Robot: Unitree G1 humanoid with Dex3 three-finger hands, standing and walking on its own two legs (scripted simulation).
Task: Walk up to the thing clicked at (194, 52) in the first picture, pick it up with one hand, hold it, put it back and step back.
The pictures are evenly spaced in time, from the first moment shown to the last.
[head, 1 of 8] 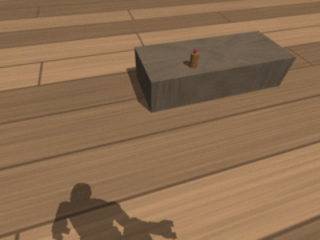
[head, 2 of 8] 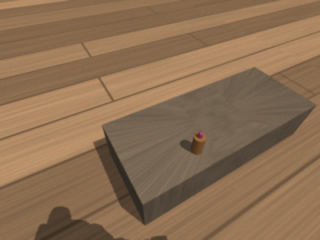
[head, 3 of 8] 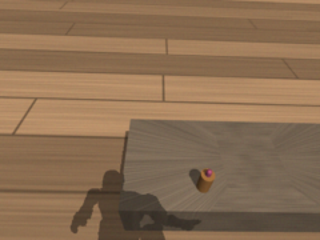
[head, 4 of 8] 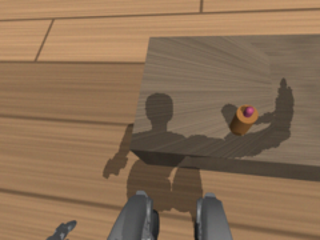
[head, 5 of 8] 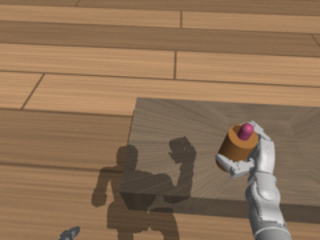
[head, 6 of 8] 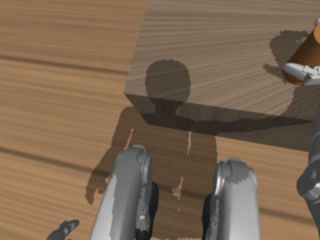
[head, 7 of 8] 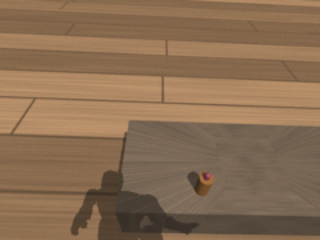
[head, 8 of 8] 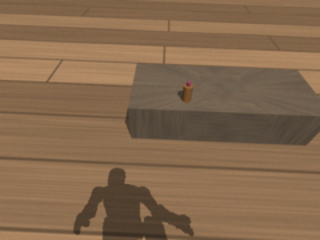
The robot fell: no
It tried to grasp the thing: yes
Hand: right
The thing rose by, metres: 0.40
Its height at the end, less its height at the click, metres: +0.00
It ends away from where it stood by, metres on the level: 0.00
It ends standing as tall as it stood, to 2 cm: yes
